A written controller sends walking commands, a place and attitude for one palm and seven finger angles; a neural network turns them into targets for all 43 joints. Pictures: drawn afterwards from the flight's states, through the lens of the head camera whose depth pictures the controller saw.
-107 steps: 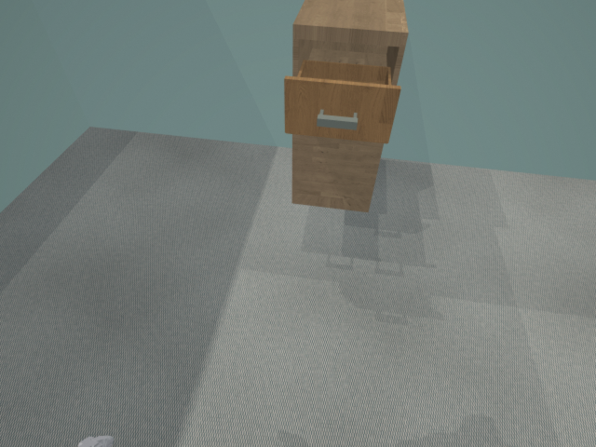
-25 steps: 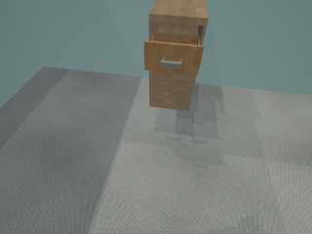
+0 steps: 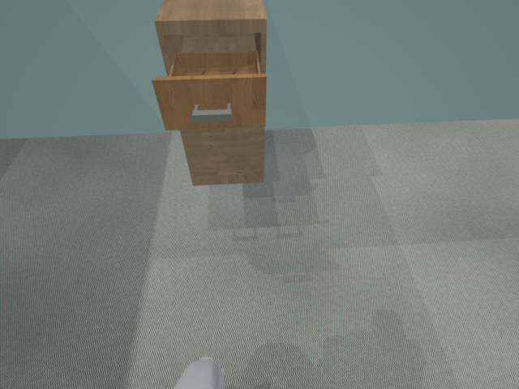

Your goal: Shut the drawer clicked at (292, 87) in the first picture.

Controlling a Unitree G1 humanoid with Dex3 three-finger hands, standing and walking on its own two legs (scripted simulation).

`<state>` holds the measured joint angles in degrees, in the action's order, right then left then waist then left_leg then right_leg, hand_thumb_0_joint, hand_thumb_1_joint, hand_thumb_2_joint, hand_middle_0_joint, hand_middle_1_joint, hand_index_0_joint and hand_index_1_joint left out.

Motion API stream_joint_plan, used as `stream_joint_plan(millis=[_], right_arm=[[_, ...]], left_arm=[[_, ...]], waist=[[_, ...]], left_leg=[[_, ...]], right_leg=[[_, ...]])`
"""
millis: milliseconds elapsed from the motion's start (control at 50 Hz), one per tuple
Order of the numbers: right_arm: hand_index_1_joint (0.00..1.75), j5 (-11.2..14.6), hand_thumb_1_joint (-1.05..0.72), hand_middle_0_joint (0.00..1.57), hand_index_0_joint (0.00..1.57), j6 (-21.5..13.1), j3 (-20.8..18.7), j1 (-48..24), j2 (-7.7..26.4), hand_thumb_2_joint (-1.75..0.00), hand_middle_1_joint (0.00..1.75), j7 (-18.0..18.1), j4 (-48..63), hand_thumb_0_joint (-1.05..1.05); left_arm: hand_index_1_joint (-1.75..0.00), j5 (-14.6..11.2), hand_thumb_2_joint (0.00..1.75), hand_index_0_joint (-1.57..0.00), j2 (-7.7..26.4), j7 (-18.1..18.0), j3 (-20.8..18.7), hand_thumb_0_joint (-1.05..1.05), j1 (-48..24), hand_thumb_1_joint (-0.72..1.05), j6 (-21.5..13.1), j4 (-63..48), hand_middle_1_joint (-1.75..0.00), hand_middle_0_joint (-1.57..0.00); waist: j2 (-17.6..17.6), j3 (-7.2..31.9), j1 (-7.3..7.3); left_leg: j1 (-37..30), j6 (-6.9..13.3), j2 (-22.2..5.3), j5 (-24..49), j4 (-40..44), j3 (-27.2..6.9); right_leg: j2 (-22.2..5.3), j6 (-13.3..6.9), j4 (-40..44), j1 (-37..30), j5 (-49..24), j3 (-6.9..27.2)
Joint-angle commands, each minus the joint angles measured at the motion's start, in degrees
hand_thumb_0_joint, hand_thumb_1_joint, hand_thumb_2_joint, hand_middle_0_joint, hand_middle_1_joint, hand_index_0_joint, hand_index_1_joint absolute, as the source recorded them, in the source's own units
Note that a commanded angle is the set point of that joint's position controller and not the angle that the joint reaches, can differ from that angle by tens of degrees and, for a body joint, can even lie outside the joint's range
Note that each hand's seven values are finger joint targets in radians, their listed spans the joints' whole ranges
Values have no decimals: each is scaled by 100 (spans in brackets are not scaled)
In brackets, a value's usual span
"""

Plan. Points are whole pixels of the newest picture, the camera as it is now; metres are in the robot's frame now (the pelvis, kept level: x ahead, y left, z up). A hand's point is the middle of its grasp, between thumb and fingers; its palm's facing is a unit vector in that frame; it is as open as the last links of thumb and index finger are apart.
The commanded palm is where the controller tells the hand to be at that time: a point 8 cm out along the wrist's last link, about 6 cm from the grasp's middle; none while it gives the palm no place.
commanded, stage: walk to a spot facing it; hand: left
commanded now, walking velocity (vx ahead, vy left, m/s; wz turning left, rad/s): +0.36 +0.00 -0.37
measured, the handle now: (212, 111) +0.87 +0.22 -0.09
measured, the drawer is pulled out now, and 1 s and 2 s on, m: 0.30 0.30 0.30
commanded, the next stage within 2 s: turn to face it in 0.62 s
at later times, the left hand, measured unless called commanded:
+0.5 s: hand (166, 280) +0.35 +0.24 -0.16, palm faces -0.23 -0.95 -0.20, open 7.4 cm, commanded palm none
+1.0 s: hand (230, 234) +0.49 +0.12 -0.18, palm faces -0.37 -0.92 -0.11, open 7.4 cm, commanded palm none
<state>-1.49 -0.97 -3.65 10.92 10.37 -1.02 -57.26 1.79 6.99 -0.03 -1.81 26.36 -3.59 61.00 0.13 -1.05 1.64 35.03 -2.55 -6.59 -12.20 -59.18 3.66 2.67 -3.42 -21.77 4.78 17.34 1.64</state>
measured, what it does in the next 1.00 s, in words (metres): walks ahead, turning right: left foot, then right foot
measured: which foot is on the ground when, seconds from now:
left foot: up 0.00-0.18, down 0.20-0.68, up 0.70-0.96, down 0.98-1.00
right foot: down 0.00-0.20, up 0.22-0.68, down 0.70-1.00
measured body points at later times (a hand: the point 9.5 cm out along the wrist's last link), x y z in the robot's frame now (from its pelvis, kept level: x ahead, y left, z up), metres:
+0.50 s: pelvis +0.20 +0.06 +0.00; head +0.22 +0.07 +0.45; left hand +0.36 +0.29 -0.14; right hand +0.14 -0.18 -0.14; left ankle +0.21 +0.15 -0.74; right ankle +0.25 -0.09 -0.67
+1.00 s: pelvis +0.32 +0.02 -0.02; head +0.33 +0.05 +0.43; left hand +0.51 +0.17 -0.17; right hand +0.24 -0.19 -0.16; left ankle +0.38 +0.10 -0.75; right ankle +0.31 -0.11 -0.74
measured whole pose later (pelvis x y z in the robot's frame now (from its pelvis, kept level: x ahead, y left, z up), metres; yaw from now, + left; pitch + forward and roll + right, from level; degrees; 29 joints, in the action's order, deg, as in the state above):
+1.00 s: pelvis +0.32 +0.02 -0.02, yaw -20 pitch -1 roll -3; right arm -1.4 0.2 -1.1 18.2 7.4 0.9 -58.2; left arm 1.0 8.4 -0.8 -1.4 7.4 1.1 54.7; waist -0.6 -0.7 -3.1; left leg 19.5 -0.2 -4.9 -18.2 -39.4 4.1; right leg -1.4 -0.2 -33.7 17.0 14.8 -9.2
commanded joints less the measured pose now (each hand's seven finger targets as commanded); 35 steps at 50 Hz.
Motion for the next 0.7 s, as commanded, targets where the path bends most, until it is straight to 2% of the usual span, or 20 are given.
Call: stream_joint_plan(millis=[0,80,100,120,140,160,180,200,240,280,320,380,460,540,580,600,620,640,660,680], right_arm=[[30,39,-90,20,20,-205,-35,-849,267,-90,30,-49,779,0],[30,88,-90,20,20,-291,-24,-894,297,-90,30,-42,888,0],[30,79,-90,20,20,-310,-53,-634,367,-90,30,-6,810,0],[30,54,-90,20,20,-341,-83,27,466,-90,30,58,619,0],[30,26,-90,20,20,-357,-139,857,756,-90,30,144,363,0],[30,-73,-90,20,20,-385,-295,1696,1421,-90,30,220,201,0],[30,-42,-90,20,20,-357,-287,2016,1674,-90,30,217,147,0],[30,12,-90,20,20,-330,-226,1490,1447,-90,30,207,252,0],[30,22,-90,20,20,-366,-78,628,727,-90,30,227,395,0],[30,6,-90,20,20,-433,2,472,444,-90,30,241,353,0],[30,19,-90,20,20,-490,-19,484,508,-90,30,250,317,0],[30,17,-90,20,20,-514,-67,690,571,-90,30,247,278,0],[30,25,-90,20,20,-470,-65,1068,719,-90,30,221,183,0],[30,-13,-90,20,20,-335,-103,1287,876,-90,30,211,139,0],[30,-15,-90,20,20,-272,-122,1213,965,-90,30,226,163,0],[30,1,-90,20,20,-248,-130,1144,1054,-90,30,222,202,0],[30,21,-90,20,20,-226,-133,1114,1092,-90,30,204,242,0],[30,77,-90,20,20,-198,-91,1246,957,-90,30,134,329,0],[30,138,-90,20,20,-180,-8,1359,579,-90,30,138,554,0],[30,114,-90,20,20,-140,-43,897,789,-90,30,255,686,0]], left_arm=[[-30,-28,90,-20,1079,-119,-271,0,391,90,-118,-180,-30,-20],[-30,-8,90,-20,1217,-141,-334,0,200,90,-59,-231,-30,-20],[-30,-24,90,-20,1237,-133,-346,0,128,90,-56,-246,-30,-20],[-30,-42,90,-20,1262,-128,-379,0,-11,90,-50,-270,-30,-20],[-30,-53,90,-20,1147,-100,-383,0,17,90,-38,-284,-30,-20],[-30,-126,90,-20,841,-45,-400,0,228,90,-9,-385,-30,-20],[-30,-134,90,-20,677,10,-364,0,133,90,-57,-574,-30,-20],[-30,-86,90,-20,758,17,-352,0,-147,90,-42,-660,-30,-20],[-30,-21,90,-20,732,116,-372,0,-624,90,73,-692,-30,-20],[-30,25,90,-20,588,207,-370,0,-560,90,251,-651,-30,-20],[-30,19,90,-20,483,236,-358,0,-544,90,371,-705,-30,-20],[-30,37,90,-20,461,285,-368,0,-941,90,435,-917,-30,-20],[-30,35,90,-20,484,328,-299,0,-1761,90,424,-1215,-30,-20],[-30,-5,90,-20,571,306,-256,0,-2327,90,411,-1401,-30,-20],[-30,-13,90,-20,636,293,-254,0,-2273,90,396,-1414,-30,-20],[-30,-15,90,-20,745,282,-263,0,-2010,90,367,-1364,-30,-20],[-30,-5,90,-20,914,260,-299,0,-1497,90,304,-1202,-30,-20],[-30,8,90,-20,1415,196,-395,0,-901,90,203,-1058,-30,-20],[-30,-50,90,-20,2121,109,-572,0,-344,90,153,-1004,-30,-20],[-30,-200,90,-20,2289,22,-601,0,-187,90,243,-965,-30,-20]], waist=[[-618,-494,110],[-891,-471,82],[-745,-383,-68],[-616,-111,-378],[-392,315,-653],[925,1076,-894],[1697,1196,-820],[1052,749,-678],[1203,-243,-348],[745,-403,-72],[631,-225,42],[475,-312,0],[527,-369,-238],[580,-367,-453],[758,-291,-370],[754,-71,-217],[603,254,55],[-199,750,333],[-1621,1522,436],[-843,1451,538]], left_leg=[[482,-9,78,294,879,70],[-801,189,299,99,1973,148],[-1328,223,458,137,2246,254],[-2163,271,583,292,2714,279],[-3486,358,372,300,2855,70],[-4740,801,-1149,-13,3195,-1840],[-4735,1303,-2260,-283,4218,-3469],[-3864,1464,-2359,-1491,4548,-3404],[-2469,1150,-1860,-2034,4845,-2330],[-1816,937,-1485,-1132,4850,-1216],[-1782,932,-1367,-435,4845,-453],[-2104,1031,-1338,105,4914,-28],[-2789,1014,-1291,1082,4678,510],[-3012,917,-1399,2269,4074,883],[-3104,824,-1395,2883,3581,1081],[-3130,746,-1377,3301,3043,1200],[-2909,559,-1218,3453,2085,1367],[-1682,271,-1072,2332,694,1411],[34,-152,-43,-2234,-1359,1300],[210,-98,-63,-2560,-1890,242]], right_leg=[[-1332,-767,909,-119,-1876,1208],[-1343,-613,609,136,-2415,1161],[-1265,-574,290,234,-2766,1127],[-1045,-461,-405,365,-3133,944],[-814,-327,-1507,981,-2840,841],[-138,-65,-3314,2045,-825,264],[210,42,-5008,2867,1461,24],[-180,-34,-5645,3165,1345,152],[-709,50,-5776,3371,424,99],[-875,139,-5339,3016,-24,18],[-948,236,-4924,2899,-251,-114],[-1018,364,-4175,3167,-601,-242],[-970,424,-2923,3235,-874,-520],[-724,319,-2069,2671,-575,-788],[-556,219,-1755,2238,-440,-912],[-416,148,-1512,1745,-374,-1023],[-233,86,-1069,860,-657,-1162],[-733,-137,-793,-774,-1627,-579],[-2689,-978,-566,-2025,-3864,2263],[-2923,-1362,-319,-1538,-4726,2240]])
